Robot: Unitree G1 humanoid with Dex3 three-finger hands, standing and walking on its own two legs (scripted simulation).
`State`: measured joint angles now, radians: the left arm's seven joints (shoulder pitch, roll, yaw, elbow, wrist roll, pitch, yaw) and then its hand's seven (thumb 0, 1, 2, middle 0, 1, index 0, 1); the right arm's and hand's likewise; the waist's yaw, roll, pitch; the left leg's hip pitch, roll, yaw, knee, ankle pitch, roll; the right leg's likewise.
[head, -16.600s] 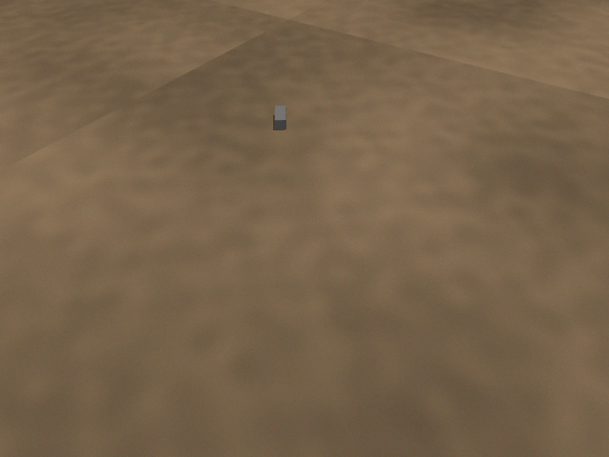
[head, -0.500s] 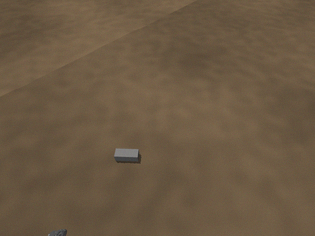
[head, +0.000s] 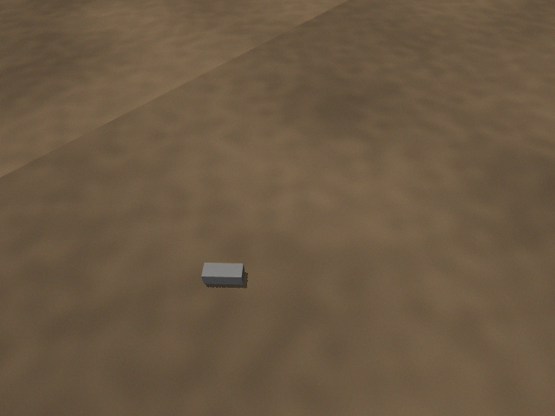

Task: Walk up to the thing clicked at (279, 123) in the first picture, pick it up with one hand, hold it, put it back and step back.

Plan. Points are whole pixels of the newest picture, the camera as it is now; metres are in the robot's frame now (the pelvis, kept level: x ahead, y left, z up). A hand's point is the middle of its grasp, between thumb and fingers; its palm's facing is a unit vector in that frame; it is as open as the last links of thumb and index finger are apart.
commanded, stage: stand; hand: left
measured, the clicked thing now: (223, 273) +0.80 +0.27 -0.75
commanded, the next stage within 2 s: walk up in 0.52 s
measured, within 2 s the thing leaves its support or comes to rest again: neither
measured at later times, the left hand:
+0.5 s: hand out of the picture +0.08 +0.25 -0.16, palm faces -0.04 -0.94 -0.34, open 7.4 cm
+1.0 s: hand out of the picture +0.13 +0.34 -0.18, palm faces +0.00 -0.95 -0.31, open 7.4 cm
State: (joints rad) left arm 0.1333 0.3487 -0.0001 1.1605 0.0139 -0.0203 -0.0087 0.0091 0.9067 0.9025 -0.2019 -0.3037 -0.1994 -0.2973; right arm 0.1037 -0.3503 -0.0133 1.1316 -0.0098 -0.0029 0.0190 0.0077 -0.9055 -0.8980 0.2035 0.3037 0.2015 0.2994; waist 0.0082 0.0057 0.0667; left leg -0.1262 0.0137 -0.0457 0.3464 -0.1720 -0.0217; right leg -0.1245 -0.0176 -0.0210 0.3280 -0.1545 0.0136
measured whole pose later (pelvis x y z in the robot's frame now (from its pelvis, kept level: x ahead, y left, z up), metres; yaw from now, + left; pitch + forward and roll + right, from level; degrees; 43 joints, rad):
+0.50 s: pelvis +0.00 +0.00 +0.00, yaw +0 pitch -3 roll +0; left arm 0.11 0.36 -0.01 1.13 0.01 -0.02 -0.01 0.01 0.91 0.90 -0.20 -0.30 -0.20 -0.30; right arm 0.12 -0.35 0.00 1.14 -0.01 -0.01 0.01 0.01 -0.91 -0.90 0.20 0.30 0.20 0.30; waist 0.00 0.01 0.05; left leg -0.12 0.02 -0.04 0.34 -0.18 -0.03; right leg -0.13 -0.01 -0.02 0.33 -0.16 0.01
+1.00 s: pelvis +0.10 +0.07 -0.01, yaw +2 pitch -4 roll -1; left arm 0.30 0.44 0.07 1.00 0.02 0.00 -0.05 0.01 0.91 0.90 -0.20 -0.30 -0.20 -0.30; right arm 0.33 -0.36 -0.08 0.96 -0.03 -0.07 0.04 0.01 -0.90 -0.90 0.20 0.30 0.20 0.30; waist -0.02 -0.08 0.07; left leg -0.18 0.00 0.06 0.51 -0.26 0.04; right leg -0.43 0.02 0.09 1.03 -0.33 -0.04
